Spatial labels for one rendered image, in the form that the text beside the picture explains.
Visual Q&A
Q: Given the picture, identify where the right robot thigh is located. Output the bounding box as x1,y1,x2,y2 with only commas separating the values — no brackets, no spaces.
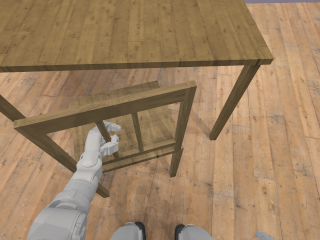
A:
178,226,214,240

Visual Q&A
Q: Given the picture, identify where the robot left upper arm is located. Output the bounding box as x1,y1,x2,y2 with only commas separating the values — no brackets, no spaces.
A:
29,207,88,240

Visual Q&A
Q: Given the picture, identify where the robot left forearm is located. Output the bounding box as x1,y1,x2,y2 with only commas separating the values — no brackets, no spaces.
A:
26,150,103,240

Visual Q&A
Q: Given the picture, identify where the chair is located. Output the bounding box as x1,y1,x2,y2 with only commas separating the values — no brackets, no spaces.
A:
13,80,197,198

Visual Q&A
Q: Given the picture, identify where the left robot foot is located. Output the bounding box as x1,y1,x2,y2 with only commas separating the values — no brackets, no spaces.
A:
134,221,146,240

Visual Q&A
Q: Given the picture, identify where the robot right hand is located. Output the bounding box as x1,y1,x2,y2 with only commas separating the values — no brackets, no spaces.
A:
255,230,275,240

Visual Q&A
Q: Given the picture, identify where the table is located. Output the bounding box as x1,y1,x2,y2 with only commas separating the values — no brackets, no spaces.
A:
0,0,274,141

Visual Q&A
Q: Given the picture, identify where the robot left hand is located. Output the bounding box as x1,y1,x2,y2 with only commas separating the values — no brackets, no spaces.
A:
84,120,121,157

